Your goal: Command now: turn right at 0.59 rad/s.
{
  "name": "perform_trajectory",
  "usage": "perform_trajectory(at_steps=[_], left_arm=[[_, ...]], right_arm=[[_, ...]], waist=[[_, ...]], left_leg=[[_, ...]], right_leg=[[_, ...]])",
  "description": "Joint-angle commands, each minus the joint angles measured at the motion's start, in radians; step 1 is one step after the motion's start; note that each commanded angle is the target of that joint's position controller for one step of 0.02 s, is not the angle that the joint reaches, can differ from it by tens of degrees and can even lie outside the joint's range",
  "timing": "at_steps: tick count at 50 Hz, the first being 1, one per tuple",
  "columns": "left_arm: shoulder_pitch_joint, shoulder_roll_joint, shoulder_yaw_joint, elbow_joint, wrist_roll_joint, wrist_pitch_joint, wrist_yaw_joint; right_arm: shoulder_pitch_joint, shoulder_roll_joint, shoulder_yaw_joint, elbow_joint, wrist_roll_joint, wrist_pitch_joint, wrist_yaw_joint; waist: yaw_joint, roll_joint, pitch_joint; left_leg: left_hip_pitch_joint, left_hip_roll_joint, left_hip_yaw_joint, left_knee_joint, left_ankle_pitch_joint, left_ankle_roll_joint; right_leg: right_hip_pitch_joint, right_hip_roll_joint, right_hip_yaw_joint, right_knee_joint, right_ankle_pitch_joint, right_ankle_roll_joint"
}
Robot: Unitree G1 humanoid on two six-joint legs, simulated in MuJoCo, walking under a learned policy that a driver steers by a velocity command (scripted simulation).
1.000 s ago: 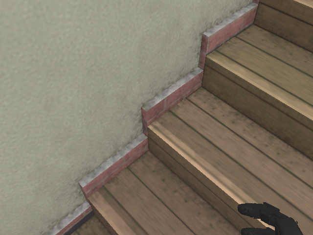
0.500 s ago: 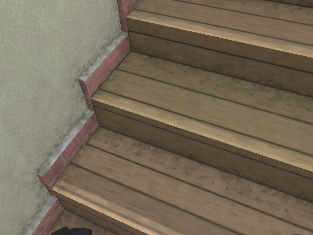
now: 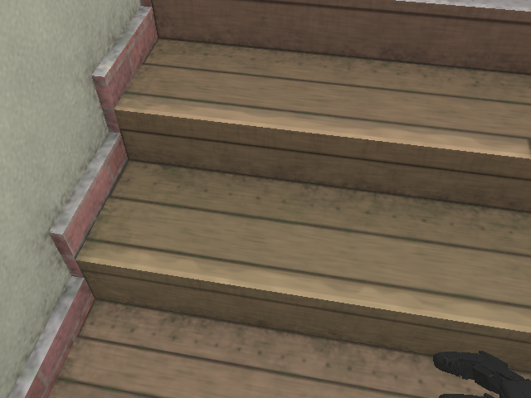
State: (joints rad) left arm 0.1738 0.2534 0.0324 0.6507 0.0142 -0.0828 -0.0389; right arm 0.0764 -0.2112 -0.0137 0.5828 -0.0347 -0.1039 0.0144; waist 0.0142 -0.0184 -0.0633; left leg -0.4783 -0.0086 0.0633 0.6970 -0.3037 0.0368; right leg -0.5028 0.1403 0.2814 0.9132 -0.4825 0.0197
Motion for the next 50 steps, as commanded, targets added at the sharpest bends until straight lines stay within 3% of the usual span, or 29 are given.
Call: perform_trajectory(at_steps=[1, 3, 4, 8, 13, 15, 19, 22, 23, 24, 25, 26, 27, 28, 30, 31, 33, 36, 38, 39, 40, 42, 43, 44, 45, 46, 47, 48, 50], left_arm=[[0.028, 0.139, 0.052, -0.029, 0.023, 0.019, 0.031], [0.001, 0.088, 0.039, 0.0, 0.02, 0.028, 0.063], [-0.063, 0.069, 0.029, -0.018, 0.028, 0.027, 0.058], [-0.137, 0.035, 0.011, -0.016, 0.0, 0.015, 0.024], [-0.107, 0.021, 0.005, 0.01, 0.032, 0.028, -0.018], [-0.103, -0.001, -0.009, -0.015, 0.03, 0.044, -0.018], [-0.043, 0.031, 0.015, 0.0, 0.03, 0.023, -0.025], [0.058, 0.038, 0.042, 0.058, 0.014, -0.005, -0.035], [0.127, 0.071, 0.075, 0.094, 0.015, -0.02, -0.018], [0.241, 0.097, 0.1, 0.129, 0.029, -0.034, -0.002], [0.413, 0.262, 0.138, 0.152, -0.003, -0.039, 0.021], [0.556, 0.219, 0.135, 0.224, 0.036, -0.037, 0.013], [0.545, 0.201, 0.129, 0.282, 0.058, -0.03, -0.008], [0.487, 0.118, 0.091, 0.288, 0.068, -0.009, -0.019], [0.393, -0.045, 0.016, 0.327, 0.061, 0.023, -0.044], [0.422, -0.06, 0.002, 0.362, 0.065, 0.04, -0.041], [0.369, -0.098, -0.032, 0.389, 0.117, 0.045, -0.034], [0.284, -0.056, -0.047, 0.391, 0.146, 0.014, -0.017], [0.298, -0.017, -0.059, 0.353, 0.126, 0.003, -0.037], [0.318, -0.001, -0.056, 0.355, 0.087, 0.006, -0.05], [0.299, 0.035, -0.052, 0.329, 0.043, -0.011, -0.058], [0.368, 0.191, -0.01, 0.37, 0.024, -0.037, -0.069], [0.404, 0.193, 0.006, 0.389, 0.014, -0.04, -0.076], [0.434, 0.21, 0.028, 0.415, 0.031, -0.028, -0.094], [0.528, 0.098, 0.014, 0.409, 0.099, -0.024, -0.099], [0.463, 0.041, 0.005, 0.373, 0.109, -0.007, -0.118], [0.32, 0.013, 0.031, 0.379, 0.061, 0.011, -0.122], [0.237, -0.022, 0.035, 0.356, 0.019, 0.0, -0.106], [0.105, -0.052, 0.021, 0.312, 0.027, -0.016, -0.05]], right_arm=[[0.041, -0.194, -0.069, -0.053, 0.0, -0.027, -0.03], [-0.072, -0.027, -0.003, -0.072, 0.004, -0.019, -0.038], [-0.085, 0.002, 0.005, -0.073, 0.023, -0.013, -0.055], [0.033, -0.041, -0.008, -0.002, 0.002, 0.015, -0.065], [-0.066, -0.084, -0.032, -0.012, 0.01, -0.044, -0.049], [-0.066, -0.125, -0.053, 0.005, -0.015, -0.043, -0.059], [0.023, -0.12, -0.053, 0.063, -0.009, -0.038, -0.055], [-0.029, -0.137, -0.052, 0.077, 0.011, -0.005, -0.052], [-0.02, -0.092, -0.034, 0.093, -0.004, 0.01, -0.045], [-0.012, 0.002, -0.008, 0.113, -0.026, 0.024, -0.023], [0.024, 0.058, 0.018, 0.038, -0.011, 0.015, 0.006], [-0.039, 0.027, 0.015, 0.049, 0.001, 0.004, 0.044], [-0.089, 0.041, 0.012, 0.071, 0.01, -0.001, 0.052], [-0.057, -0.027, -0.017, 0.125, 0.007, -0.004, 0.044], [-0.052, 0.014, 0.006, 0.12, -0.028, 0.005, 0.046], [-0.062, 0.06, 0.035, 0.098, -0.022, 0.017, 0.053], [-0.099, 0.127, 0.078, 0.085, -0.007, 0.032, 0.06], [-0.2, 0.089, 0.091, 0.044, 0.021, 0.053, 0.064], [-0.379, 0.018, 0.082, -0.01, 0.022, 0.089, 0.063], [-0.452, 0.024, 0.09, -0.034, 0.011, 0.104, 0.064], [-0.389, 0.05, 0.089, 0.001, 0.003, 0.107, 0.076], [-0.257, 0.039, 0.088, 0.038, 0.017, 0.128, 0.105], [-0.211, 0.012, 0.075, 0.049, 0.006, 0.129, 0.1], [-0.115, -0.027, 0.057, 0.054, 0.015, 0.126, 0.085], [0.111, -0.058, 0.043, 0.142, 0.008, 0.112, 0.075], [0.377, -0.102, 0.029, 0.235, -0.008, 0.105, 0.062], [0.593, -0.156, -0.002, 0.304, -0.05, 0.091, 0.045], [0.56, -0.162, -0.005, 0.353, -0.032, 0.044, 0.031], [0.305, -0.011, 0.013, 0.389, 0.007, 0.025, 0.044]], waist=[[-0.014, 0.124, -0.139], [0.028, 0.137, -0.069], [0.022, 0.107, -0.071], [-0.046, 0.081, -0.107], [0.003, 0.089, -0.076], [-0.004, 0.106, -0.081], [-0.047, 0.133, -0.019], [0.007, 0.059, -0.005], [0.019, 0.015, -0.04], [0.066, -0.073, -0.067], [0.098, -0.284, -0.166], [0.2, -0.218, -0.087], [0.208, -0.207, 0.033], [0.159, -0.103, 0.068], [0.041, -0.063, 0.081], [0.037, -0.108, 0.043], [-0.007, -0.009, 0.073], [-0.034, -0.018, 0.062], [0.006, -0.023, 0.051], [0.019, -0.05, 0.046], [-0.018, -0.139, 0.038], [-0.069, -0.165, -0.005], [-0.069, -0.164, -0.046], [-0.085, -0.195, -0.141], [-0.085, 0.0, -0.395], [-0.185, 0.191, -0.464], [-0.264, 0.268, -0.313], [-0.218, 0.188, -0.106], [-0.086, 0.001, -0.034]], left_leg=[[0.457, 0.446, -0.681, -0.358, 0.199, 0.356], [0.285, 0.323, -0.394, -0.371, 0.091, 0.226], [0.262, 0.284, -0.276, -0.384, 0.183, 0.222], [0.394, 0.239, -0.123, -0.392, 0.136, 0.225], [0.297, 0.274, -0.015, -0.463, 0.179, 0.203], [0.311, 0.335, 0.001, -0.43, 0.349, 0.237], [0.348, 0.385, -0.038, -0.493, -0.141, 0.217], [0.314, 0.368, 0.028, -0.404, -0.149, 0.186], [0.221, 0.318, 0.083, -0.279, -0.1, 0.141], [0.083, 0.214, 0.176, -0.011, 0.008, 0.065], [-0.322, 0.042, 0.167, 0.268, -0.189, -0.052], [-0.593, 0.003, -0.019, 0.618, -0.265, -0.049], [-0.798, -0.035, -0.117, 1.041, -0.221, 0.004], [-0.88, -0.02, -0.17, 1.183, -0.106, 0.068], [-0.934, 0.025, -0.157, 1.37, -0.001, 0.186], [-1.025, 0.01, -0.135, 1.646, -0.061, 0.214], [-1.145, 0.029, -0.158, 1.645, 0.006, 0.26], [-0.946, 0.088, -0.036, 1.387, 0.139, 0.247], [-0.644, 0.123, 0.039, 1.041, 0.174, 0.172], [-0.463, 0.097, 0.084, 0.899, 0.093, 0.152], [-0.315, 0.038, 0.149, 0.847, 0.029, 0.11], [-0.3, -0.049, 0.204, 0.644, -0.019, 0.073], [-0.285, -0.084, 0.215, 0.473, -0.068, 0.089], [-0.111, -0.104, 0.141, 0.413, -0.028, 0.115], [0.386, 0.0, -0.14, 0.382, 0.304, 0.243], [0.641, 0.148, -0.594, 0.01, 0.016, 0.346], [0.54, 0.251, -0.953, -0.246, -0.245, 0.389], [0.362, 0.246, -0.91, -0.25, -0.422, 0.294], [0.151, 0.253, -0.682, -0.206, -0.126, 0.308]], right_leg=[[-0.441, -0.049, -0.071, 0.605, -0.053, 0.105], [-0.465, -0.08, -0.077, 0.744, 0.127, 0.071], [-0.456, -0.086, -0.156, 0.763, 0.117, 0.055], [-0.512, -0.092, -0.193, 0.579, 0.117, 0.054], [-0.255, -0.21, -0.281, 0.26, 0.129, 0.031], [-0.18, -0.242, -0.292, 0.221, 0.078, 0.016], [-0.102, -0.238, -0.283, -0.001, 0.039, -0.06], [0.159, -0.166, -0.345, -0.385, 0.204, -0.137], [0.357, -0.132, -0.337, -0.435, 0.261, -0.16], [0.526, -0.182, -0.234, -0.473, 0.44, -0.215], [0.852, -0.427, 0.247, -0.496, 0.741, -0.458], [0.924, -0.485, 0.405, -0.583, 0.571, -0.458], [0.841, -0.473, 0.344, -0.545, 0.518, -0.431], [0.719, -0.442, 0.231, -0.528, 0.443, -0.374], [0.503, -0.449, 0.124, -0.539, 0.391, -0.336], [0.488, -0.462, 0.144, -0.54, 0.372, -0.35], [0.404, -0.443, 0.064, -0.611, 0.177, -0.31], [0.142, -0.34, -0.107, -0.741, 0.159, -0.268], [-0.045, -0.339, -0.158, -0.914, 0.236, -0.261], [-0.121, -0.331, -0.172, -0.99, 0.311, -0.274], [-0.103, -0.342, -0.195, -0.951, 0.705, -0.3], [0.244, -0.403, -0.237, -0.745, 1.615, -0.327], [0.429, -0.405, -0.256, -0.652, 1.809, -0.31], [0.482, -0.395, -0.281, -0.497, 1.974, -0.262], [0.224, -0.334, -0.202, -0.226, 1.732, -0.194], [-0.129, -0.156, -0.139, 0.045, 0.929, -0.174], [-0.338, 0.004, 0.011, 0.559, 0.447, -0.15], [-0.501, -0.036, 0.067, 0.833, 0.489, -0.159], [-0.582, -0.058, 0.027, 1.015, 0.509, -0.217]])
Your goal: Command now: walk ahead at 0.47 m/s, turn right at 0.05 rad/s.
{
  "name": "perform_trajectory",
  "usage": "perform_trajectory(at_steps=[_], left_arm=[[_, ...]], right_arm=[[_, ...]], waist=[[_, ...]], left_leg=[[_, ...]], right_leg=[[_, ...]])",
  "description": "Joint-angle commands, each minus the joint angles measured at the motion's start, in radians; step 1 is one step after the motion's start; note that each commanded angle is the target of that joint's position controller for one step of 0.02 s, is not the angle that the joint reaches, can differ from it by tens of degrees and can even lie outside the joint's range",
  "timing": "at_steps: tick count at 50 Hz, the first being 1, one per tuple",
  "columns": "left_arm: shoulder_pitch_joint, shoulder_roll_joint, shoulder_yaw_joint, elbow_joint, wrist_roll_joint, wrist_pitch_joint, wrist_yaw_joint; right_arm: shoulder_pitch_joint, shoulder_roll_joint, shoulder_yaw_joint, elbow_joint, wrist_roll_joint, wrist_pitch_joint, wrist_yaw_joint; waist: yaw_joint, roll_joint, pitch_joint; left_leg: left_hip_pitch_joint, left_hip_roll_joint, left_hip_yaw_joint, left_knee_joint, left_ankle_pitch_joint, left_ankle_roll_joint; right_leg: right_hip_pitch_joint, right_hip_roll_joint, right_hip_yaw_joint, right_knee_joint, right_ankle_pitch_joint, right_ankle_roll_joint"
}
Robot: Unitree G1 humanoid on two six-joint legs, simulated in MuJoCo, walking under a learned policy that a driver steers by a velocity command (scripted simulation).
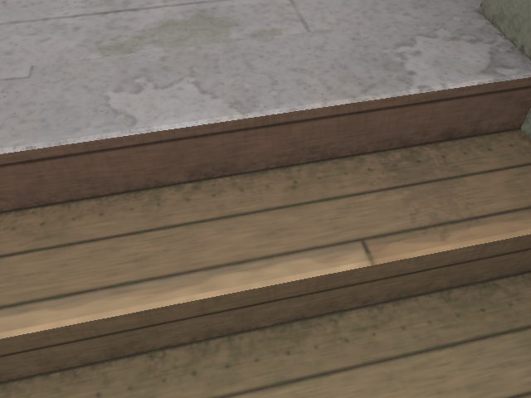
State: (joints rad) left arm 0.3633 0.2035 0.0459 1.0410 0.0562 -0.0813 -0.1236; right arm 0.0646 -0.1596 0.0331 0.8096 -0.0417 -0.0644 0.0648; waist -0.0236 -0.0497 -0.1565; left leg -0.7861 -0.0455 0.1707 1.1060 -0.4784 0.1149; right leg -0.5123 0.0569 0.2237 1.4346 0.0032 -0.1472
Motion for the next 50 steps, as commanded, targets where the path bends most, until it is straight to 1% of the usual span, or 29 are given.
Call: perform_trajectory(at_steps=[1, 2, 4, 10, 11, 13, 15, 16, 17, 18, 19, 20, 21, 22, 23, 24, 26, 28, 30, 31, 36, 39, 40, 42, 45, 47, 48, 49, 50], left_arm=[[-0.128, -0.023, -0.01, -0.106, -0.014, -0.007, 0.05], [-0.132, -0.045, -0.018, -0.113, -0.017, 0.007, 0.058], [-0.13, -0.069, -0.037, -0.115, -0.016, 0.032, 0.059], [-0.448, -0.072, -0.088, -0.241, -0.033, 0.031, 0.056], [-0.556, -0.187, -0.115, -0.395, -0.039, 0.022, 0.127], [-0.592, -0.079, -0.108, -0.444, -0.055, 0.031, 0.147], [-0.565, -0.075, -0.11, -0.465, -0.057, 0.061, 0.133], [-0.495, -0.103, -0.113, -0.443, -0.069, 0.061, 0.136], [-0.724, -0.145, -0.137, -0.555, -0.035, 0.12, 0.036], [-0.607, -0.042, -0.101, -0.506, -0.03, 0.136, 0.012], [-0.202, 0.012, -0.062, -0.342, -0.042, 0.079, 0.081], [-0.186, 0.044, -0.057, -0.338, 0.008, 0.121, 0.065], [0.069, 0.142, 0.005, -0.241, -0.012, 0.067, 0.118], [0.049, 0.189, 0.032, -0.204, -0.036, 0.073, 0.14], [0.092, 0.138, -0.008, -0.169, 0.04, 0.069, 0.103], [0.03, 0.116, 0.003, -0.12, 0.02, 0.056, 0.09], [-0.132, -0.074, -0.042, -0.063, -0.006, 0.039, 0.049], [-0.199, -0.16, -0.077, -0.026, 0.024, 0.023, 0.041], [-0.223, -0.16, -0.072, -0.028, 0.014, -0.007, 0.057], [-0.163, -0.131, -0.067, -0.008, 0.03, -0.009, 0.069], [0.13, -0.053, -0.09, 0.084, 0.108, -0.002, 0.065], [0.263, -0.014, -0.088, 0.102, 0.088, 0.003, 0.047], [0.192, -0.009, -0.097, 0.058, 0.07, -0.009, 0.043], [0.087, 0.102, -0.081, 0.024, 0.027, -0.034, 0.025], [0.124, 0.221, -0.036, 0.049, -0.023, -0.055, 0.023], [0.204, 0.139, -0.036, 0.035, 0.086, -0.051, 0.012], [0.126, 0.117, -0.047, -0.008, 0.092, -0.034, -0.011], [0.009, 0.102, -0.017, -0.023, 0.015, -0.004, -0.018], [0.003, 0.077, -0.016, -0.04, -0.007, -0.002, -0.014]], right_arm=[[0.252, 0.028, -0.006, 0.186, 0.009, -0.001, 0.001], [0.16, 0.102, 0.015, 0.195, 0.002, 0.004, 0.01], [0.153, 0.114, 0.011, 0.222, -0.014, 0.001, 0.018], [0.442, 0.058, 0.011, 0.345, -0.121, -0.009, 0.003], [0.429, -0.054, -0.023, 0.312, 0.064, -0.055, -0.053], [0.505, -0.053, -0.023, 0.313, 0.07, -0.062, -0.102], [0.54, -0.035, -0.033, 0.317, 0.078, -0.046, -0.13], [0.518, -0.065, -0.036, 0.314, 0.083, -0.049, -0.123], [0.637, -0.105, -0.012, 0.364, -0.068, -0.065, 0.035], [0.527, -0.201, -0.058, 0.316, -0.024, -0.079, 0.071], [0.451, -0.227, -0.097, 0.218, 0.061, -0.072, -0.044], [0.52, -0.217, -0.081, 0.327, -0.073, -0.062, 0.057], [0.519, -0.137, -0.098, 0.172, 0.106, -0.096, -0.026], [0.395, -0.152, -0.111, 0.164, 0.077, -0.102, -0.035], [0.452, 0.014, -0.08, 0.26, -0.008, -0.048, 0.058], [0.378, -0.022, -0.09, 0.211, -0.003, -0.037, 0.072], [0.32, -0.005, -0.076, 0.147, 0.009, -0.03, 0.045], [0.319, 0.024, -0.043, 0.135, 0.019, 0.0, 0.023], [0.279, 0.062, -0.023, 0.116, 0.019, 0.015, 0.028], [0.232, 0.071, -0.01, 0.111, 0.032, 0.015, 0.04], [-0.155, -0.007, 0.021, -0.062, 0.038, 0.011, 0.026], [-0.312, -0.018, 0.012, -0.109, 0.048, 0.052, 0.009], [-0.253, 0.019, 0.013, -0.097, 0.014, 0.066, 0.017], [-0.25, 0.009, 0.012, -0.143, 0.024, 0.094, 0.037], [-0.119, -0.053, -0.022, -0.125, 0.015, 0.093, 0.038], [0.215, -0.151, -0.065, 0.011, 0.04, 0.07, 0.0], [0.474, -0.179, -0.072, 0.098, 0.009, 0.068, -0.017], [0.562, -0.196, -0.089, 0.134, -0.038, 0.062, -0.018], [0.538, -0.226, -0.102, 0.16, -0.019, 0.043, -0.022]], waist=[[0.007, 0.009, 0.014], [0.067, -0.018, 0.017], [0.113, 0.023, 0.063], [0.017, 0.086, 0.142], [0.048, 0.055, 0.322], [0.004, 0.016, 0.326], [-0.019, 0.092, 0.234], [0.026, 0.131, 0.156], [0.079, 0.394, -0.09], [0.136, 0.272, -0.003], [0.171, 0.176, -0.167], [0.24, 0.26, -0.194], [0.2, 0.019, -0.314], [0.228, -0.205, -0.295], [0.251, -0.101, -0.052], [0.175, -0.025, 0.1], [0.05, 0.16, 0.037], [-0.046, 0.119, 0.025], [-0.11, 0.06, 0.056], [-0.081, -0.017, 0.076], [0.027, 0.04, 0.116], [0.099, -0.062, 0.134], [0.04, -0.1, 0.164], [-0.06, -0.081, 0.081], [-0.114, -0.129, 0.078], [-0.1, -0.002, -0.178], [-0.196, 0.146, -0.263], [-0.215, 0.242, -0.124], [-0.173, 0.249, -0.07]], left_leg=[[0.424, 0.303, -0.746, -0.639, 0.192, 0.207], [0.368, 0.282, -0.634, -0.661, 0.215, 0.166], [0.359, 0.214, -0.409, -0.704, 0.286, 0.115], [0.517, 0.209, -0.299, -0.821, 0.271, 0.11], [0.403, 0.226, -0.294, -0.956, 0.123, 0.071], [0.39, 0.205, -0.281, -1.085, 0.235, 0.085], [0.485, 0.213, -0.205, -1.196, 0.569, 0.092], [0.542, 0.21, -0.137, -1.103, 1.08, 0.085], [0.548, 0.339, -0.199, -0.979, 1.778, 0.18], [0.855, 0.345, -0.155, -0.853, 1.998, 0.166], [0.972, 0.293, -0.098, -0.6, 1.98, 0.074], [0.7, 0.314, -0.205, -0.458, 1.957, 0.105], [0.499, 0.157, -0.155, -0.098, 1.474, 0.009], [0.295, -0.059, -0.179, 0.374, 0.43, -0.017], [-0.022, -0.082, -0.609, 0.732, 0.591, 0.04], [-0.207, -0.09, -0.579, 0.891, 0.606, 0.059], [-0.332, -0.097, -0.581, 1.023, 0.526, 0.125], [-0.429, -0.011, -0.506, 1.004, 0.557, 0.169], [-0.426, 0.064, -0.387, 0.979, 0.434, 0.161], [-0.471, 0.056, -0.312, 1.174, 0.336, 0.159], [-0.645, 0.095, -0.24, 0.868, 0.494, 0.186], [-0.651, 0.106, -0.096, 0.672, 0.42, 0.11], [-0.531, 0.134, -0.068, 0.609, 0.378, 0.093], [-0.072, 0.055, 0.017, 0.45, 0.359, 0.087], [-0.004, -0.085, 0.071, -0.032, 0.105, 0.041], [0.631, -0.057, -0.275, -0.021, 0.453, 0.162], [0.916, 0.06, -0.653, -0.357, 0.27, 0.238], [0.793, 0.153, -0.957, -0.658, 0.069, 0.238], [0.711, 0.194, -0.997, -0.689, 0.054, 0.227]], right_leg=[[-0.582, 0.012, 0.084, 0.588, 0.023, -0.088], [-0.614, -0.016, 0.081, 0.58, 0.008, -0.12], [-0.712, -0.034, 0.014, 0.571, -0.03, -0.136], [-1.033, -0.075, -0.135, 0.717, -0.161, -0.176], [-0.959, -0.094, -0.309, 0.595, -0.351, 0.001], [-0.773, -0.146, -0.389, 0.303, -0.361, 0.077], [-0.443, -0.156, -0.428, -0.021, -0.333, 0.047], [-0.223, -0.089, -0.476, -0.142, -0.351, 0.011], [-0.119, -0.015, -0.417, -0.037, -0.3, 0.004], [-0.302, 0.014, -0.433, -0.25, -0.414, 0.003], [-0.018, 0.079, -0.489, -0.328, -0.566, -0.031], [0.178, 0.006, -0.236, -0.454, -0.152, -0.062], [0.491, -0.21, 0.175, -0.521, -0.437, -0.177], [0.457, -0.32, 0.625, -0.995, -0.499, -0.231], [0.322, -0.289, 0.662, -1.061, -0.67, -0.131], [0.253, -0.278, 0.532, -1.016, -0.578, -0.146], [0.271, -0.325, 0.345, -0.979, -0.139, -0.14], [0.209, -0.291, 0.072, -0.99, -0.001, -0.043], [0.113, -0.216, -0.173, -1.058, -0.056, 0.002], [0.094, -0.2, -0.203, -1.096, -0.084, -0.036], [0.228, -0.221, -0.263, -1.196, -0.193, 0.004], [0.368, -0.287, -0.295, -1.311, 0.019, -0.027], [0.334, -0.322, -0.307, -1.322, 0.258, -0.051], [0.137, -0.327, -0.417, -1.303, 0.997, -0.078], [0.568, -0.379, -0.416, -1.087, 1.417, -0.052], [0.2, -0.311, -0.354, -0.677, 1.297, 0.015], [-0.13, -0.158, -0.286, -0.371, 0.506, 0.042], [-0.323, -0.002, -0.109, 0.109, -0.017, 0.031], [-0.452, 0.002, 0.016, 0.416, 0.034, 0.019]])
Over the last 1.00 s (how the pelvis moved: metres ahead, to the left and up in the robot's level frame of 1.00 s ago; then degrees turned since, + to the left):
0.31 -0.10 0.10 -21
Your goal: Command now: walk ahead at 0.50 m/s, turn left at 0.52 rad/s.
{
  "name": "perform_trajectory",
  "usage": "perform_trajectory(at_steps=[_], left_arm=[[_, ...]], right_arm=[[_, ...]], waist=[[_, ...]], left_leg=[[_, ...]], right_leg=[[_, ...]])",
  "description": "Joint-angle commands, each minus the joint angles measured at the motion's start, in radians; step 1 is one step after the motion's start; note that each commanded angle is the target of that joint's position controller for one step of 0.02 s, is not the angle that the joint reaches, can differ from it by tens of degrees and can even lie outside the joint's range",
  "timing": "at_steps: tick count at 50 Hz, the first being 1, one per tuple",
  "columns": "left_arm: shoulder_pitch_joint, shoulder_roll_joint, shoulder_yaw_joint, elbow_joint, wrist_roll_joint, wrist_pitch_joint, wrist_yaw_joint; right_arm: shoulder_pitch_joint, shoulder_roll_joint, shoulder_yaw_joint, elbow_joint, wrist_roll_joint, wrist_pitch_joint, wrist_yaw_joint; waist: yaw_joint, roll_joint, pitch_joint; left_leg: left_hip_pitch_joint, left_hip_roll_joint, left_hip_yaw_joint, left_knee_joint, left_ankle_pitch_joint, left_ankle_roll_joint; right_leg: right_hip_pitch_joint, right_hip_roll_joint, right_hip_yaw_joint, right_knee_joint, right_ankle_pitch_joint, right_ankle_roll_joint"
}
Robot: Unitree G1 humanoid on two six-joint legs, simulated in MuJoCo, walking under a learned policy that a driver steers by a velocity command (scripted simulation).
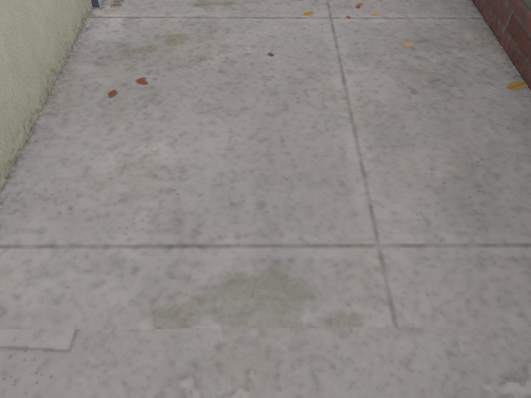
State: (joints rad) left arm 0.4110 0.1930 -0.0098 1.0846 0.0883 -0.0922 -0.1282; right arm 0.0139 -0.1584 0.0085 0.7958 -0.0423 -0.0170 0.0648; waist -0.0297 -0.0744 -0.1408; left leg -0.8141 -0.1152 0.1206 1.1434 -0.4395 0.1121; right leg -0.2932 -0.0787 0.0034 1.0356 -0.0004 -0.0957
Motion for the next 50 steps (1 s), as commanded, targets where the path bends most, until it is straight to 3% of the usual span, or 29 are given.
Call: perform_trajectory(at_steps=[1, 3, 4, 6, 8, 11, 12, 14, 15, 17, 18, 19, 20, 21, 22, 23, 25, 27, 29, 31, 34, 39, 43, 45, 46, 47, 48, 49, 50], left_arm=[[-0.097, 0.05, 0.03, -0.106, -0.023, 0.003, 0.01], [-0.213, -0.028, -0.009, -0.188, -0.009, 0.007, 0.038], [-0.211, -0.028, -0.018, -0.199, -0.006, 0.02, 0.052], [-0.206, -0.01, -0.023, -0.2, -0.022, 0.038, 0.06], [-0.33, -0.012, -0.034, -0.259, -0.053, 0.03, 0.072], [-0.577, 0.007, -0.059, -0.378, -0.028, 0.017, 0.089], [-0.644, 0.016, -0.061, -0.416, -0.034, 0.017, 0.101], [-0.743, -0.034, -0.079, -0.475, -0.039, 0.058, 0.104], [-0.688, -0.039, -0.072, -0.478, -0.036, 0.062, 0.093], [-0.655, 0.05, -0.04, -0.453, -0.025, 0.066, 0.079], [-0.561, 0.107, -0.015, -0.429, -0.045, 0.047, 0.087], [-0.35, 0.143, 0.007, -0.387, -0.054, 0.026, 0.098], [-0.143, 0.162, 0.008, -0.335, -0.058, 0.022, 0.104], [0.048, 0.203, 0.017, -0.288, -0.021, 0.026, 0.115], [0.024, 0.221, 0.019, -0.257, -0.02, -0.002, 0.126], [-0.108, 0.218, 0.03, -0.224, -0.041, -0.013, 0.127], [-0.192, -0.034, -0.015, -0.159, -0.051, -0.003, 0.122], [-0.271, -0.143, -0.033, -0.134, -0.056, -0.004, 0.139], [-0.26, -0.123, -0.022, -0.1, -0.028, -0.026, 0.146], [-0.285, -0.044, 0.0, -0.126, -0.022, -0.032, 0.138], [-0.289, 0.016, -0.002, -0.152, 0.015, -0.061, 0.146], [-0.144, 0.152, 0.044, -0.136, -0.015, -0.083, 0.141], [-0.156, 0.184, 0.078, -0.161, -0.038, -0.062, 0.132], [-0.14, 0.169, 0.087, -0.159, -0.059, -0.031, 0.133], [-0.055, 0.139, 0.087, -0.147, -0.05, -0.023, 0.127], [0.043, 0.044, 0.062, -0.188, -0.05, -0.022, 0.131], [0.025, 0.003, 0.041, -0.248, -0.048, -0.031, 0.13], [-0.194, 0.043, 0.053, -0.302, -0.084, -0.025, 0.121], [-0.324, 0.091, 0.069, -0.328, -0.074, -0.021, 0.124]], right_arm=[[0.499, -0.162, -0.071, 0.204, -0.014, -0.023, -0.019], [0.329, -0.004, -0.022, 0.244, 0.0, -0.035, -0.004], [0.27, 0.047, 0.002, 0.261, -0.023, -0.039, 0.008], [0.224, 0.03, 0.001, 0.253, -0.017, -0.066, 0.008], [0.363, -0.001, 0.012, 0.285, -0.058, -0.08, -0.009], [0.556, -0.02, 0.024, 0.364, -0.105, -0.078, 0.002], [0.565, -0.044, 0.017, 0.35, -0.086, -0.088, 0.006], [0.41, -0.07, 0.023, 0.237, -0.023, -0.097, 0.043], [0.397, -0.093, 0.021, 0.198, 0.011, -0.117, 0.043], [0.456, -0.186, -0.008, 0.183, 0.04, -0.137, 0.036], [0.47, -0.232, -0.035, 0.188, 0.025, -0.146, 0.038], [0.44, -0.23, -0.055, 0.172, 0.014, -0.144, 0.038], [0.552, -0.064, -0.029, 0.155, -0.031, -0.146, 0.038], [0.459, -0.039, -0.036, 0.156, -0.011, -0.118, 0.042], [0.341, -0.059, -0.054, 0.14, 0.003, -0.102, 0.048], [0.333, -0.05, -0.055, 0.167, 0.009, -0.103, 0.04], [0.283, -0.013, -0.037, 0.144, -0.025, -0.09, 0.017], [0.23, 0.031, -0.016, 0.137, -0.021, -0.064, 0.016], [0.156, 0.017, -0.011, 0.116, -0.003, -0.073, 0.031], [0.042, -0.049, -0.025, 0.08, -0.005, -0.082, 0.058], [-0.033, -0.089, -0.045, 0.036, 0.004, -0.098, 0.063], [-0.107, -0.085, -0.049, -0.005, 0.029, -0.071, 0.06], [-0.083, -0.122, -0.082, 0.009, 0.001, -0.07, 0.028], [-0.038, -0.162, -0.106, 0.027, 0.019, -0.097, 0.004], [-0.005, -0.212, -0.132, 0.026, 0.005, -0.108, -0.026], [0.105, -0.273, -0.149, 0.023, -0.008, -0.101, -0.062], [0.284, -0.302, -0.15, 0.044, -0.015, -0.091, -0.084], [0.319, -0.293, -0.166, 0.08, -0.019, -0.1, -0.091], [0.272, -0.294, -0.179, 0.09, -0.008, -0.111, -0.096]], waist=[[-0.105, 0.181, -0.007], [0.03, 0.06, 0.021], [0.086, -0.003, 0.021], [0.114, 0.07, 0.062], [0.057, 0.157, 0.076], [-0.01, 0.039, 0.086], [-0.036, 0.086, 0.086], [0.021, 0.157, 0.128], [0.046, 0.197, 0.113], [0.056, 0.216, 0.071], [0.072, 0.256, 0.019], [0.143, 0.212, -0.146], [0.151, -0.139, -0.449], [0.244, -0.326, -0.402], [0.231, -0.229, -0.113], [0.14, -0.1, 0.065], [0.048, 0.136, 0.027], [-0.027, 0.088, 0.053], [-0.046, 0.115, 0.062], [-0.006, 0.05, 0.071], [-0.016, 0.055, 0.043], [0.022, -0.012, 0.082], [0.0, -0.006, 0.088], [-0.004, 0.035, 0.063], [0.025, 0.062, -0.019], [0.06, 0.207, -0.271], [0.01, 0.309, -0.412], [-0.08, 0.185, -0.286], [-0.087, 0.143, -0.126]], left_leg=[[0.642, 0.252, -0.863, -0.68, 0.065, 0.237], [0.514, 0.217, -0.657, -0.649, 0.195, 0.195], [0.449, 0.191, -0.559, -0.659, 0.254, 0.171], [0.341, 0.145, -0.39, -0.717, 0.279, 0.146], [0.285, 0.137, -0.426, -0.769, 0.213, 0.155], [0.437, 0.166, -0.487, -0.781, 0.117, 0.106], [0.416, 0.161, -0.487, -0.808, 0.145, 0.109], [-0.014, 0.212, -0.489, -1.041, 0.179, 0.146], [-0.014, 0.253, -0.489, -1.033, 0.392, 0.176], [0.374, 0.286, -0.482, -0.918, 1.104, 0.166], [0.572, 0.293, -0.444, -0.786, 1.459, 0.12], [0.573, 0.236, -0.39, -0.513, 1.539, 0.047], [0.189, 0.099, -0.398, -0.189, 1.057, 0.016], [-0.05, -0.041, -0.439, 0.33, 0.232, -0.015], [-0.244, 0.011, -0.447, 0.645, 0.347, 0.003], [-0.27, 0.067, -0.354, 0.728, 0.408, 0.01], [-0.222, 0.119, -0.315, 0.734, 0.382, 0.044], [-0.228, 0.164, -0.328, 0.693, 0.355, 0.08], [-0.206, 0.189, -0.3, 0.517, 0.423, 0.102], [-0.121, 0.202, -0.197, 0.311, 0.372, 0.047], [-0.102, 0.225, -0.196, 0.174, 0.486, 0.011], [0.117, 0.188, -0.078, -0.258, 0.449, -0.047], [0.157, 0.145, -0.079, -0.518, 0.346, -0.055], [0.294, 0.072, -0.039, -0.762, 0.536, -0.006], [0.497, 0.076, -0.087, -0.705, 0.784, 0.053], [0.918, 0.243, -0.281, -0.545, 1.221, 0.262], [1.227, 0.436, -0.653, -0.678, 1.214, 0.443], [1.205, 0.469, -0.722, -0.782, 0.992, 0.379], [1.047, 0.409, -0.61, -0.806, 0.808, 0.278]], right_leg=[[-0.779, 0.148, 0.241, 0.966, 0.025, -0.044], [-0.894, 0.129, 0.229, 1.074, -0.037, -0.109], [-0.904, 0.101, 0.193, 1.025, -0.015, -0.127], [-0.9, 0.045, 0.089, 0.956, -0.142, -0.107], [-0.942, 0.061, 0.027, 1.152, -0.282, -0.083], [-1.085, 0.011, 0.033, 0.877, -0.29, -0.106], [-1.034, -0.01, 0.023, 0.735, -0.273, -0.081], [-0.474, -0.017, -0.071, 0.459, -0.375, 0.013], [-0.353, 0.028, -0.165, 0.503, -0.35, 0.048], [-0.393, 0.124, -0.202, 0.253, -0.446, 0.039], [-0.362, 0.141, -0.146, 0.139, -0.434, 0.0], [-0.107, 0.082, 0.003, 0.075, -0.172, -0.06], [0.381, -0.139, 0.534, -0.17, -0.23, -0.267], [0.401, -0.305, 0.971, -0.492, -0.525, -0.334], [0.152, -0.257, 0.941, -0.579, -0.87, -0.233], [-0.051, -0.261, 0.762, -0.554, -0.873, -0.211], [-0.117, -0.276, 0.498, -0.52, -0.541, -0.188], [-0.162, -0.229, 0.355, -0.585, -0.377, -0.136], [-0.154, -0.152, 0.111, -0.654, -0.248, -0.056], [-0.152, -0.143, -0.03, -0.78, -0.22, -0.077], [0.004, -0.145, -0.172, -0.796, 0.266, -0.05], [0.213, -0.165, -0.284, -0.809, 0.629, -0.044], [0.473, -0.212, -0.26, -0.696, 0.734, -0.036], [0.503, -0.179, -0.284, -0.559, 0.683, -0.02], [0.414, -0.144, -0.276, -0.448, 0.538, 0.032], [0.172, -0.082, -0.284, -0.237, 0.083, 0.145], [-0.133, 0.067, -0.212, -0.044, -0.673, 0.234], [-0.312, 0.09, -0.018, 0.12, -0.723, 0.221], [-0.415, 0.047, 0.051, 0.202, -0.666, 0.199]])
Over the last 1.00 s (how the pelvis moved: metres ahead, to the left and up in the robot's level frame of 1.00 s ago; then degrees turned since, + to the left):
0.63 0.03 0.31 13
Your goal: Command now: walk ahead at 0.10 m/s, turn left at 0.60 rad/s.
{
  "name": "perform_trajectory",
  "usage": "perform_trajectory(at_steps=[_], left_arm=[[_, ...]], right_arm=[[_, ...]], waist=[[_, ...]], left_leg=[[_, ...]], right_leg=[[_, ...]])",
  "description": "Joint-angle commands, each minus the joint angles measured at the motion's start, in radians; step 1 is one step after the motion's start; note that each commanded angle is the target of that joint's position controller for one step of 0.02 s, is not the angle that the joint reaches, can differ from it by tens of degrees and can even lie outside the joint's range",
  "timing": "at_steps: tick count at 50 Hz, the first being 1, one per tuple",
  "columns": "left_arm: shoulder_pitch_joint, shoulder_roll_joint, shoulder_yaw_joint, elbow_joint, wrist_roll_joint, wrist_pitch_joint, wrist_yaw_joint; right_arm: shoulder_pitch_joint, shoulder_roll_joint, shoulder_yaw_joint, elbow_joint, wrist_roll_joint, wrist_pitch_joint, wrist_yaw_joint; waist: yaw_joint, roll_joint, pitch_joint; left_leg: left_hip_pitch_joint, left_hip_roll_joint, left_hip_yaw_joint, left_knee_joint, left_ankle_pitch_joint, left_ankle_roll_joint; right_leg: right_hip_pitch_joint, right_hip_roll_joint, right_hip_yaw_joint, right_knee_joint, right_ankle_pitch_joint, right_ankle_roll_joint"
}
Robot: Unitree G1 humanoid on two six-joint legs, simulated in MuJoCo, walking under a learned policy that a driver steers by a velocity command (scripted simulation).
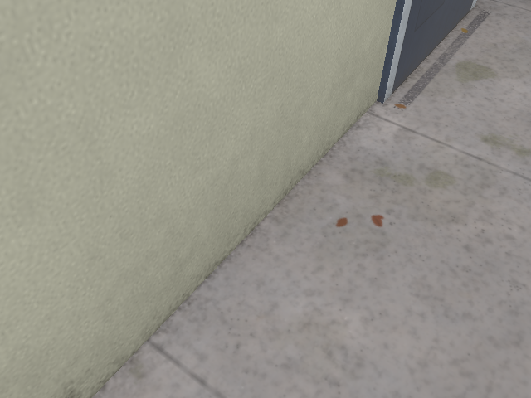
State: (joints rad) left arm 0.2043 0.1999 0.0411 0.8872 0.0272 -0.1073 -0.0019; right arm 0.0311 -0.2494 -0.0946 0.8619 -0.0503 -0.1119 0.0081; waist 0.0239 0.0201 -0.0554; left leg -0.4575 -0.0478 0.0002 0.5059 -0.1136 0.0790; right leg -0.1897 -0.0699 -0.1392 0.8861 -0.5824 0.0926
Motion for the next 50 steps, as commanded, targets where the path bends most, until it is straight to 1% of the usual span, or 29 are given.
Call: perform_trajectory(at_steps=[1, 2, 3, 5, 9, 10, 11, 13, 14, 16, 17, 18, 19, 20, 21, 22, 24, 28, 31, 36, 37, 38, 39, 40, 41, 42, 44, 47, 50], left_arm=[[-0.078, 0.158, 0.049, -0.108, 0.017, 0.002, 0.02], [-0.039, 0.143, 0.052, -0.11, 0.042, -0.003, 0.035], [-0.033, 0.102, 0.042, -0.114, 0.045, -0.006, 0.045], [-0.054, 0.056, 0.03, -0.143, 0.024, 0.002, 0.051], [0.014, 0.109, 0.044, -0.122, 0.001, 0.032, 0.032], [-0.198, 0.1, 0.038, -0.207, -0.036, 0.043, 0.074], [-0.204, 0.07, 0.024, -0.211, -0.029, 0.047, 0.084], [-0.127, 0.082, 0.026, -0.167, -0.036, 0.056, 0.08], [0.074, 0.099, 0.02, -0.089, 0.008, 0.042, 0.017], [0.079, 0.123, 0.035, -0.108, 0.022, 0.041, -0.012], [0.092, 0.129, 0.039, -0.102, 0.014, 0.035, -0.021], [-0.019, 0.064, 0.028, -0.14, -0.021, 0.04, 0.022], [0.019, 0.147, 0.037, -0.11, 0.0, 0.028, 0.033], [-0.026, 0.267, 0.06, -0.124, 0.0, 0.038, 0.032], [-0.011, 0.277, 0.074, -0.135, 0.004, 0.031, 0.031], [-0.036, 0.213, 0.06, -0.144, -0.003, 0.023, 0.041], [-0.013, 0.176, 0.046, -0.127, -0.014, 0.022, 0.051], [0.084, 0.122, 0.027, -0.065, -0.021, 0.025, 0.042], [0.091, 0.161, 0.03, -0.037, -0.02, 0.031, 0.041], [0.055, 0.221, 0.044, -0.032, -0.042, 0.039, 0.023], [0.04, 0.216, 0.041, -0.031, -0.044, 0.032, 0.023], [0.016, 0.202, 0.035, -0.038, -0.045, 0.03, 0.021], [-0.019, 0.142, 0.012, -0.073, -0.014, 0.019, 0.017], [0.067, 0.073, -0.01, -0.083, -0.003, 0.005, 0.01], [0.06, 0.14, 0.005, -0.06, -0.024, 0.011, 0.008], [0.026, 0.199, 0.02, -0.06, -0.042, 0.024, 0.007], [-0.024, 0.165, 0.013, -0.056, -0.022, 0.059, 0.02], [-0.014, 0.109, -0.007, -0.051, 0.0, 0.085, 0.037], [-0.048, 0.118, -0.014, -0.051, 0.003, 0.085, 0.039]], right_arm=[[0.145, -0.157, -0.066, 0.003, 0.021, -0.01, -0.039], [0.077, -0.127, -0.055, -0.021, 0.044, -0.01, -0.035], [0.059, -0.113, -0.05, -0.036, 0.05, -0.006, -0.027], [0.063, -0.096, -0.049, -0.055, 0.028, -0.004, -0.015], [0.056, -0.116, -0.057, -0.119, 0.031, -0.028, -0.007], [0.079, -0.135, -0.037, -0.122, 0.056, 0.05, -0.032], [0.117, -0.132, -0.035, -0.132, 0.045, 0.091, -0.047], [0.132, -0.141, -0.027, -0.168, 0.03, 0.131, -0.061], [0.118, -0.07, -0.029, -0.19, 0.017, 0.032, -0.013], [0.047, -0.101, -0.022, -0.168, 0.051, -0.016, 0.002], [0.0, -0.093, -0.015, -0.164, 0.057, -0.018, 0.006], [0.134, -0.068, 0.008, -0.12, 0.056, 0.066, -0.032], [0.15, -0.005, 0.016, -0.133, 0.047, 0.091, -0.042], [0.177, -0.042, 0.007, -0.169, 0.036, 0.088, -0.041], [0.118, -0.089, 0.001, -0.192, 0.036, 0.073, -0.035], [0.071, -0.125, -0.005, -0.184, 0.044, 0.066, -0.023], [0.071, -0.086, 0.002, -0.153, 0.032, 0.071, -0.018], [0.01, -0.03, 0.018, -0.17, 0.043, 0.063, -0.019], [-0.053, -0.005, 0.035, -0.203, 0.053, 0.061, -0.014], [-0.018, -0.069, 0.037, -0.217, 0.054, 0.061, -0.001], [0.037, -0.101, 0.025, -0.197, 0.045, 0.064, -0.008], [0.121, -0.173, 0.001, -0.171, 0.034, 0.06, -0.032], [0.251, -0.231, -0.007, -0.145, 0.01, 0.063, -0.053], [0.272, -0.296, -0.018, -0.135, -0.006, 0.083, -0.061], [0.304, -0.208, -0.003, -0.117, -0.001, 0.089, -0.054], [0.259, -0.183, 0.006, -0.123, 0.009, 0.089, -0.049], [0.145, -0.153, 0.017, -0.128, 0.026, 0.083, -0.046], [0.08, -0.138, 0.027, -0.099, 0.016, 0.083, -0.05], [0.085, -0.142, 0.03, -0.069, 0.021, 0.087, -0.052]], waist=[[-0.068, 0.025, -0.148], [-0.018, 0.053, -0.086], [0.011, 0.028, -0.072], [0.018, -0.015, -0.113], [0.013, 0.029, -0.106], [-0.02, 0.018, 0.013], [-0.03, 0.034, -0.053], [-0.026, 0.096, -0.143], [-0.04, 0.135, -0.166], [0.031, 0.061, -0.076], [0.054, 0.038, -0.059], [0.037, 0.147, -0.07], [-0.006, -0.082, -0.086], [-0.061, -0.299, -0.029], [-0.027, -0.298, 0.004], [-0.027, -0.17, 0.039], [-0.017, -0.095, 0.038], [0.019, -0.095, 0.043], [0.043, -0.134, 0.074], [0.016, -0.162, 0.035], [-0.007, -0.143, 0.017], [-0.037, -0.156, -0.043], [-0.085, -0.069, -0.164], [-0.043, 0.214, -0.216], [-0.085, 0.212, -0.262], [-0.079, 0.13, -0.185], [-0.034, 0.031, -0.087], [0.016, 0.089, -0.053], [0.009, 0.135, -0.035]], left_leg=[[0.513, 0.296, -0.415, -0.197, 0.347, 0.269], [0.329, 0.261, -0.379, -0.232, 0.283, 0.265], [0.195, 0.249, -0.359, -0.249, 0.298, 0.265], [0.146, 0.225, -0.343, -0.267, 0.264, 0.256], [0.017, 0.192, -0.309, -0.249, 0.127, 0.219], [0.05, 0.191, -0.37, -0.195, 0.206, 0.19], [0.091, 0.191, -0.364, -0.169, 0.244, 0.174], [0.115, 0.178, -0.357, -0.153, 0.129, 0.14], [0.021, 0.245, -0.402, -0.241, -0.217, 0.169], [-0.131, 0.238, -0.478, -0.25, -0.552, 0.099], [-0.119, 0.222, -0.458, -0.208, -0.563, 0.067], [-0.027, 0.085, -0.303, -0.048, -0.405, 0.037], [-0.103, -0.01, -0.147, 0.249, -0.365, -0.03], [-0.378, -0.057, -0.024, 0.394, -0.434, -0.05], [-0.44, 0.037, -0.104, 0.523, -0.35, -0.049], [-0.467, 0.078, -0.111, 0.586, -0.237, -0.054], [-0.452, 0.106, -0.082, 0.606, -0.124, -0.083], [-0.287, 0.099, -0.001, 0.417, -0.005, -0.106], [-0.139, 0.071, 0.034, 0.192, 0.003, -0.114], [0.062, 0.055, 0.026, -0.037, -0.005, -0.076], [0.158, 0.043, 0.028, -0.12, 0.066, -0.054], [0.306, 0.065, 0.001, -0.164, 0.121, -0.032], [0.585, 0.21, -0.146, -0.071, 0.415, 0.021], [0.781, 0.417, -0.381, -0.048, 0.734, 0.208], [0.734, 0.475, -0.456, -0.122, 0.672, 0.278], [0.669, 0.444, -0.399, -0.143, 0.537, 0.247], [0.459, 0.366, -0.288, -0.191, 0.35, 0.165], [0.198, 0.275, -0.149, -0.241, 0.302, 0.128], [0.119, 0.22, -0.092, -0.25, 0.1, 0.113]], right_leg=[[-0.463, -0.006, 0.217, 0.352, -0.017, -0.004], [-0.397, -0.024, 0.229, 0.299, 0.042, -0.022], [-0.311, -0.028, 0.226, 0.264, 0.071, -0.023], [-0.279, 0.003, 0.215, 0.236, 0.132, 0.004], [-0.257, 0.021, 0.183, 0.207, 0.242, 0.039], [-0.382, 0.036, 0.181, 0.014, 0.132, -0.004], [-0.348, 0.059, 0.172, -0.053, 0.131, -0.013], [-0.231, 0.091, 0.156, -0.161, 0.256, -0.019], [-0.167, 0.036, 0.192, -0.025, 0.365, -0.005], [-0.08, 0.018, 0.154, -0.084, 0.234, -0.014], [-0.03, 0.012, 0.133, -0.217, 0.237, -0.034], [-0.027, 0.059, 0.145, -0.484, 0.195, -0.101], [0.056, -0.095, 0.351, -0.547, 0.211, -0.16], [0.108, -0.276, 0.671, -0.67, 0.213, -0.301], [0.054, -0.377, 0.887, -0.751, 0.058, -0.406], [0.054, -0.33, 0.77, -0.731, 0.036, -0.383], [0.082, -0.226, 0.57, -0.719, 0.142, -0.312], [0.069, -0.112, 0.322, -0.727, 0.386, -0.273], [0.072, -0.093, 0.245, -0.707, 0.62, -0.274], [0.133, -0.141, 0.269, -0.572, 0.8, -0.288], [0.123, -0.117, 0.256, -0.523, 0.859, -0.262], [0.088, -0.065, 0.22, -0.428, 0.882, -0.215], [-0.095, -0.002, 0.183, -0.239, 0.644, -0.157], [-0.403, 0.095, 0.133, -0.013, 0.183, -0.086], [-0.443, 0.076, 0.204, 0.15, -0.087, -0.053], [-0.498, 0.049, 0.212, 0.246, -0.087, -0.051], [-0.469, -0.006, 0.207, 0.212, 0.031, -0.04], [-0.236, 0.01, 0.171, 0.053, 0.184, -0.018], [-0.101, 0.039, 0.148, -0.145, 0.296, -0.015]])
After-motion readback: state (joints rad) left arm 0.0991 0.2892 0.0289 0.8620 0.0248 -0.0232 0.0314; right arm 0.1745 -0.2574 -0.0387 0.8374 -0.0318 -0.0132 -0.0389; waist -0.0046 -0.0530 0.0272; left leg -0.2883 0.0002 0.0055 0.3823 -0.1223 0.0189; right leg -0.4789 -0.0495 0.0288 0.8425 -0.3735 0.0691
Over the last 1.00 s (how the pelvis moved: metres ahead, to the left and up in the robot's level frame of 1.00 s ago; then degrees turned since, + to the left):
0.49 0.05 0.26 34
